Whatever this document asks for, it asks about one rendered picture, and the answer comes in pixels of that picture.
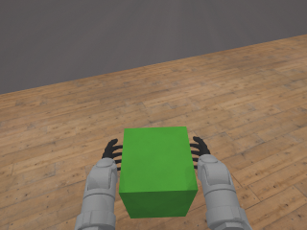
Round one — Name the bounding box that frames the robot left hand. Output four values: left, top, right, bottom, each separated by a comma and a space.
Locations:
102, 138, 123, 171

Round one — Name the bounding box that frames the carton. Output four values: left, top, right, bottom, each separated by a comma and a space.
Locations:
118, 126, 199, 219

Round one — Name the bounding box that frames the robot right hand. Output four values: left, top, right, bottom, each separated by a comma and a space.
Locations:
189, 136, 211, 170

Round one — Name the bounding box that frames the left robot forearm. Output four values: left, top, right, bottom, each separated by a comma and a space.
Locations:
74, 157, 118, 230

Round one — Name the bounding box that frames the right robot forearm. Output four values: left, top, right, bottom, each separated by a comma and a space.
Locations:
197, 154, 253, 230

